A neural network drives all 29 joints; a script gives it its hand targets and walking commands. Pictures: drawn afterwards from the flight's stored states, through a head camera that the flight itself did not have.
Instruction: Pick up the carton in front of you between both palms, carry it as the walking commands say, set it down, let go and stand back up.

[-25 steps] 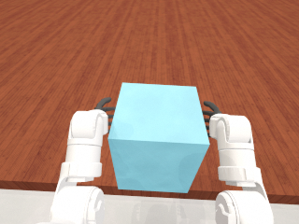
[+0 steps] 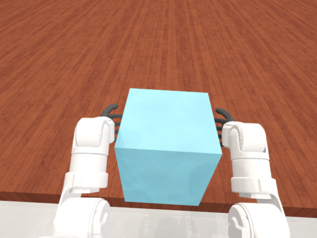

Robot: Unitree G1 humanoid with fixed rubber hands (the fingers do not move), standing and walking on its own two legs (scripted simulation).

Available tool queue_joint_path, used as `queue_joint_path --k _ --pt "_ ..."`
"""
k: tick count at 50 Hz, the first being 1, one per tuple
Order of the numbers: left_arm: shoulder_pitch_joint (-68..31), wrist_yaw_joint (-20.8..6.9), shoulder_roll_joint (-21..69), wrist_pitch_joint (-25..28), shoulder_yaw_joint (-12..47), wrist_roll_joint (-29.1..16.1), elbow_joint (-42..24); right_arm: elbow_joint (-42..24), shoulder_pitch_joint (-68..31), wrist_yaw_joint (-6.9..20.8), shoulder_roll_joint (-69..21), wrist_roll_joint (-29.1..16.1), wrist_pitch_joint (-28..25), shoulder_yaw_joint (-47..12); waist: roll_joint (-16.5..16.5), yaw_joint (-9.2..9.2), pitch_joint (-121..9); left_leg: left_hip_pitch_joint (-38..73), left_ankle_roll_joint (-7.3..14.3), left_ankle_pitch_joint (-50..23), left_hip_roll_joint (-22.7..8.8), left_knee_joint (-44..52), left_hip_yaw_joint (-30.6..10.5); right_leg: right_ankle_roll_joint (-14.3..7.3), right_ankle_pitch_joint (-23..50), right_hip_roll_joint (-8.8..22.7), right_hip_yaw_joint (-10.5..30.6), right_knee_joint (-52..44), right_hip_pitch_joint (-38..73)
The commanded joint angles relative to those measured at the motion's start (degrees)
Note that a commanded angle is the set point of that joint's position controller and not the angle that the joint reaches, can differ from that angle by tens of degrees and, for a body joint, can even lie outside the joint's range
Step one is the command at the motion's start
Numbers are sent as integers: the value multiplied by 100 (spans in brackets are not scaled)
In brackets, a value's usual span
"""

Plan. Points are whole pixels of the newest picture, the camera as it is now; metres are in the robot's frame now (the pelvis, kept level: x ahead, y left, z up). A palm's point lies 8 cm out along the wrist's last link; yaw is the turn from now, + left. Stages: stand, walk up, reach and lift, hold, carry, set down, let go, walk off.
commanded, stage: carry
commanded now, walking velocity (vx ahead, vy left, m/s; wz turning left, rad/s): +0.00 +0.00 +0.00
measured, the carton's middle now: (165, 148) +0.35 +0.00 +0.05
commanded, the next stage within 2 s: none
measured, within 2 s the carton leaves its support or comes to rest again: neither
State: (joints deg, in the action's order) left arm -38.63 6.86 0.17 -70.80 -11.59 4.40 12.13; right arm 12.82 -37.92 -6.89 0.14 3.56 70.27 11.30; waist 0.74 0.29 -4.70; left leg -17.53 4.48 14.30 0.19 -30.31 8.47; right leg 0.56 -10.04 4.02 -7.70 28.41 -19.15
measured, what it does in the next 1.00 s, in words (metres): lifts its left foot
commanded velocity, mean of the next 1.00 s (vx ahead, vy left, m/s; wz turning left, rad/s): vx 0.22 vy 0.00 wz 0.00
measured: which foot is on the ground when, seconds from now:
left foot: down 0.00-0.86, up 0.88-1.00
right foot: down 0.00-1.00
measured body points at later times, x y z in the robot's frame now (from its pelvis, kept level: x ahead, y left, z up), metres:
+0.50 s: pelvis +0.00 +0.00 +0.00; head -0.02 +0.00 +0.45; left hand +0.36 +0.15 +0.13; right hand +0.36 -0.15 +0.12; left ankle +0.02 +0.07 -0.73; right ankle +0.05 -0.13 -0.73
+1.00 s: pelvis +0.07 -0.02 +0.00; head +0.07 -0.03 +0.45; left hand +0.45 +0.12 +0.17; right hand +0.45 -0.18 +0.17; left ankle +0.06 +0.08 -0.68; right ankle +0.05 -0.12 -0.73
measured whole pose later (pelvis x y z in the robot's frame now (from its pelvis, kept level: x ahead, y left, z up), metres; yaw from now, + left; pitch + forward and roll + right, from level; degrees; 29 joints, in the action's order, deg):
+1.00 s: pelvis +0.07 -0.02 +0.00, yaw -1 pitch +4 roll +0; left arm -47.4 7.5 -0.5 -77.0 -13.2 4.1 10.4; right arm 11.6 -48.1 -8.5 3.3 1.1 77.9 14.1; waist 1.0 -0.5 -6.7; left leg -29.7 2.7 26.5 -0.9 -56.1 4.4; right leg -1.9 -17.1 1.3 -6.4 29.0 -16.5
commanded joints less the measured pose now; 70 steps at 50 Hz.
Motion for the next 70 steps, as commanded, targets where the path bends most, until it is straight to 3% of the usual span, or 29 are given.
queue_joint_path --k 1,6,29,31,32,34,35,38,41,42,43,44,45,46,47,49,54,57,58,59,60,61,62,63,64,65,66,67,70 --pt "-4152 -1317 6386 193 3201 -2440 -645 -747 -4282 1357 -6400 -2467 -162 -3189 47 17 -2045 532 -46 -1049 -984 668 -941 -137 303 475 560 -205 873" --pt "-4093 -1315 6353 190 3175 -2420 -609 -738 -4272 1362 -6435 -2481 -160 -3209 -66 27 -2085 550 -51 -1085 -958 588 -887 -134 440 498 559 -205 904" --pt "-4070 -1311 6393 173 3204 -2425 -601 -772 -4297 1368 -6439 -2508 -153 -3224 38 28 -2117 591 -55 -1244 -955 548 -873 -121 488 502 557 -172 887" --pt "-4225 -1307 6369 174 3235 -2484 -733 -967 -4534 1355 -6436 -2555 -162 -3247 57 46 -2112 535 -6 32 -954 815 -989 -125 -244 391 461 -172 807" --pt "-4360 -1293 6325 171 3289 -2534 -878 -994 -4570 1347 -6402 -2582 -143 -3247 254 76 -1983 519 70 1007 -1020 1117 -1200 -135 -859 220 285 4 608" --pt "-4691 -1243 6249 130 3345 -2615 -1139 -1204 -4753 1288 -6290 -2642 -96 -3282 511 219 -1626 668 391 2525 -1355 1574 -1786 -137 -1595 -113 -94 610 -201" --pt "-4858 -1216 6158 98 3389 -2659 -1301 -1415 -4966 1257 -6248 -2698 -70 -3348 636 266 -1553 867 585 2612 -1547 1628 -2077 -173 -1547 -138 -59 973 -595" --pt "-4931 -1138 5873 -113 3338 -2722 -1353 -1641 -5178 1136 -5928 -2748 117 -3348 615 311 -1687 1314 880 1883 -1775 1469 -2231 -310 -1424 -137 167 1130 -1100" --pt "-4625 -1114 5570 -360 3030 -2610 -987 -1425 -5043 1069 -5619 -2669 352 -3174 422 166 -1978 1119 656 858 -1444 826 -1442 -377 -861 -320 -9 -48 -12" --pt "-4630 -1123 5536 -421 2944 -2597 -917 -1276 -5004 1068 -5678 -2679 411 -3133 281 71 -2070 569 463 877 -1229 468 -1076 -418 -711 -186 130 -408 862" --pt "-4582 -1115 5482 -452 2861 -2528 -769 -1188 -5063 1082 -5698 -2666 461 -3097 -277 -61 -2190 -205 178 928 -791 -284 -606 -638 -1060 391 1085 -711 1675" --pt "-4535 -1098 5386 -462 2737 -2404 -619 -1079 -5133 1111 -5783 -2675 518 -3039 -1289 -146 -2014 -1413 -114 1280 -230 -1404 -97 -1049 -1089 1256 2562 -988 2354" --pt "-4590 -1107 5376 -489 2655 -2342 -545 -1013 -5358 1143 -5842 -2702 548 -3022 -1509 -265 -1751 -2566 -159 1828 -2 -1931 -163 -1469 -729 1675 3222 -963 2895" --pt "-4723 -1113 5377 -512 2602 -2354 -529 -815 -5417 1157 -5896 -2678 571 -2962 -1201 -383 -1682 -3168 -130 1905 -87 -2565 -492 -1636 -317 1788 3372 -936 3217" --pt "-4865 -1120 5460 -508 2593 -2368 -567 -718 -5446 1182 -5992 -2679 575 -2888 -826 -393 -1701 -3440 -119 1714 -203 -2948 -629 -1608 -110 1743 3233 -896 3296" --pt "-5327 -1133 5697 -482 2684 -2478 -860 -607 -5527 1200 -6150 -2691 576 -2798 -645 -397 -1726 -3518 -198 1224 -372 -2821 -677 -1403 135 1473 2577 -940 3288" --pt "-5598 -1127 5849 -530 2750 -2664 -1144 -627 -5472 1089 -6140 -2518 645 -2621 -897 -369 -1709 -2408 -402 122 -323 -1631 -430 -1146 663 1012 1418 -1036 2484" --pt "-5457 -1148 5888 -564 2765 -2641 -1058 -483 -5221 1063 -6060 -2335 685 -2522 -1047 -315 -1738 -1441 -346 -351 -49 -573 -77 -798 1684 823 874 -615 2096" --pt "-5455 -1169 5981 -564 2791 -2636 -1018 -574 -5311 1062 -6014 -2307 668 -2517 -1039 -224 -1839 -919 -300 -490 128 -239 90 -673 2168 784 722 -319 1958" --pt "-5557 -1176 5983 -558 2831 -2652 -1075 -477 -5174 1080 -6065 -2288 678 -2506 -1082 157 -2181 343 -210 -768 303 4 350 -561 2538 684 401 406 1467" --pt "-5446 -1193 6031 -575 2813 -2614 -937 -445 -5128 1096 -6033 -2274 657 -2488 -501 362 -2519 1515 -200 -660 341 255 477 -348 2276 364 -11 1401 983" --pt "-5409 -1210 6023 -581 2836 -2581 -832 -357 -4942 1117 -5980 -2235 626 -2436 96 574 -2657 2597 -44 75 -548 357 -822 -132 752 199 69 2482 -204" --pt "-5377 -1226 6092 -596 2801 -2556 -720 -360 -5018 1134 -5851 -2212 605 -2430 1407 442 -2667 3139 476 -226 -1999 944 -3510 15 -1933 -466 234 3563 -1571" --pt "-5455 -1227 6043 -588 2749 -2476 -609 -397 -5109 1149 -5898 -2220 579 -2462 1664 424 -2842 3375 1078 334 -2306 1069 -4358 -155 -2115 -466 785 4473 -2287" --pt "-5676 -1209 6078 -554 2799 -2483 -797 -709 -5326 1191 -6034 -2318 536 -2537 1345 340 -2565 3131 1096 434 -2107 930 -4126 -287 -1870 -279 931 4964 -2664" --pt "-5716 -1185 6205 -534 2872 -2555 -943 -1089 -5608 1222 -6179 -2471 499 -2662 846 314 -2450 2816 1060 156 -1916 828 -3627 -349 -1643 -165 921 5163 -2831" --pt "-5824 -1157 6266 -507 2914 -2575 -1103 -1420 -5900 1238 -6256 -2580 467 -2789 628 370 -2518 2794 1069 -500 -1846 778 -3310 -351 -1376 -138 839 5467 -2984" --pt "-5768 -1124 6372 -489 2956 -2589 -1206 -1717 -6068 1229 -6339 -2671 452 -2899 551 348 -2599 2797 1050 -1080 -1797 644 -2956 -364 -1248 -51 857 5621 -3090" --pt "-5342 -992 6244 -411 3091 -2421 -1522 -2209 -5896 1191 -6247 -2759 417 -3128 486 292 -2870 3038 1032 -1443 -1645 446 -2550 -345 -1125 -34 739 5918 -3569"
